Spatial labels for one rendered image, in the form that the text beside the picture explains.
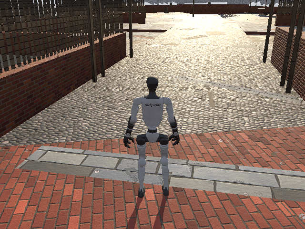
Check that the left robot upper arm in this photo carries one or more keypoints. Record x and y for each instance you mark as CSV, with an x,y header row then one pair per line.
x,y
137,101

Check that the right robot foot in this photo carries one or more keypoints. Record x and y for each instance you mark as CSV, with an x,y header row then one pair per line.
x,y
165,191

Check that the right robot hand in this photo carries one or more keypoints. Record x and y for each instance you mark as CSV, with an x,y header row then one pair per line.
x,y
177,138

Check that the left robot hand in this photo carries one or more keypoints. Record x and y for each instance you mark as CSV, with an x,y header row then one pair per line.
x,y
126,142

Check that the robot right shin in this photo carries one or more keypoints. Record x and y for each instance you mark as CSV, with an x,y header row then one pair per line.
x,y
165,173

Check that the right robot upper arm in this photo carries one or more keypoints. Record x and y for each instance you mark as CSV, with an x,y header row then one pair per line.
x,y
169,109

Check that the left robot forearm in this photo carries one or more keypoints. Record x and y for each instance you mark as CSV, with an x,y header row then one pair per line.
x,y
129,128

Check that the right robot forearm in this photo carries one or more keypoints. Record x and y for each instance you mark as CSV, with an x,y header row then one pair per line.
x,y
174,127

